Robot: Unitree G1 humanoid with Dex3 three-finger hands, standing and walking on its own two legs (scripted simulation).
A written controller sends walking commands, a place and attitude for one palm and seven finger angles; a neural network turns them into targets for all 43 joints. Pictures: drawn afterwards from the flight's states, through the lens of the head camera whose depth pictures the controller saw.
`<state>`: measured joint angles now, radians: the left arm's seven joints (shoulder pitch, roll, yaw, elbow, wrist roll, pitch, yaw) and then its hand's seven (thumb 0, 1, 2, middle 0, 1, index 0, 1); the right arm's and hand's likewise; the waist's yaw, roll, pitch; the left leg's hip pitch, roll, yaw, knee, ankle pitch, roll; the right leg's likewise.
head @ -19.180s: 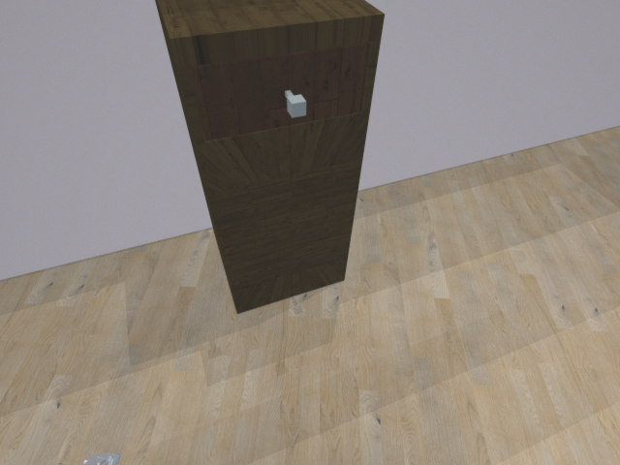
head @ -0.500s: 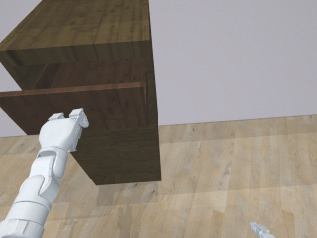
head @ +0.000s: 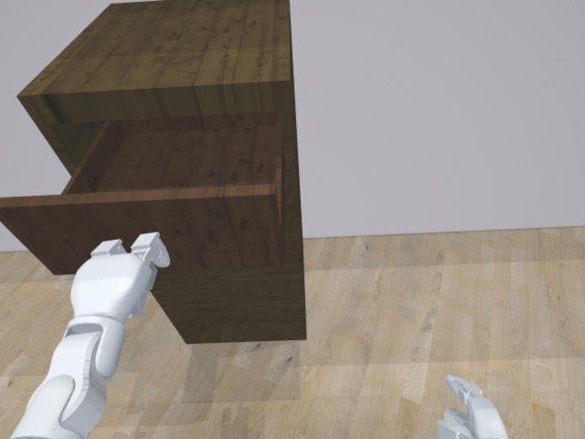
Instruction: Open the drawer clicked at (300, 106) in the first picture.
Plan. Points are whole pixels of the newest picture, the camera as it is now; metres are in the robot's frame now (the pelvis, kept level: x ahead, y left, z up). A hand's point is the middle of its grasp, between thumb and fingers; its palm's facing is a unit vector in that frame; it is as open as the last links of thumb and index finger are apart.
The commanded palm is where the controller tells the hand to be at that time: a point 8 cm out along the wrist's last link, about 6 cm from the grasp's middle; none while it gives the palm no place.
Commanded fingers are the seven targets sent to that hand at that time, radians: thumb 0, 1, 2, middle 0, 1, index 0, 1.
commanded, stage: pull the drawer open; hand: left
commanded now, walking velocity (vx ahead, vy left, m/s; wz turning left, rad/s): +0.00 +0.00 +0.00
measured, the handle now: (143, 262) +0.33 +0.25 +0.07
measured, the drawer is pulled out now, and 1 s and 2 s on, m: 0.19 0.30 0.30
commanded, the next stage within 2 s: open the thumb to release the handle in 1.10 s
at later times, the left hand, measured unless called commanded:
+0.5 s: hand (121, 343) +0.22 +0.24 +0.05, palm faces +0.03 -0.10 -0.99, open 6.5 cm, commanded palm +0.18 +0.25 +0.11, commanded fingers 0.00 0.90 0.90 -0.40 -1.35 -0.40 -1.35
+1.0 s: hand (109, 383) +0.17 +0.24 +0.05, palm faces +0.03 -0.11 -0.99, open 6.5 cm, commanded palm +0.12 +0.25 +0.11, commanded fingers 0.00 0.90 0.90 -0.40 -1.35 -0.40 -1.35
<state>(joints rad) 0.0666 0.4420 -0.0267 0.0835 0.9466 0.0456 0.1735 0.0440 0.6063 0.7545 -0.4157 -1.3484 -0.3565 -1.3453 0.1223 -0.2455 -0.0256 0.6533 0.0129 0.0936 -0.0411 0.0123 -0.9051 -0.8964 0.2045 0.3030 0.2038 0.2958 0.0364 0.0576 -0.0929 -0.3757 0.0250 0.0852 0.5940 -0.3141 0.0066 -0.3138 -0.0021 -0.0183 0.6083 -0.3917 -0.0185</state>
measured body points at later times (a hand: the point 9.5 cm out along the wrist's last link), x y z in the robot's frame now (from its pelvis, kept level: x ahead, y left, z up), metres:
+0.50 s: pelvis +0.00 +0.00 +0.00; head +0.00 -0.04 +0.45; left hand +0.21 +0.24 +0.11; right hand +0.20 -0.23 -0.10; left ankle -0.01 +0.12 -0.73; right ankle -0.05 -0.10 -0.73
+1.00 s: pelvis -0.01 +0.00 +0.00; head -0.01 -0.04 +0.45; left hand +0.17 +0.24 +0.11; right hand +0.20 -0.23 -0.09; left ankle -0.01 +0.12 -0.73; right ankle -0.05 -0.10 -0.73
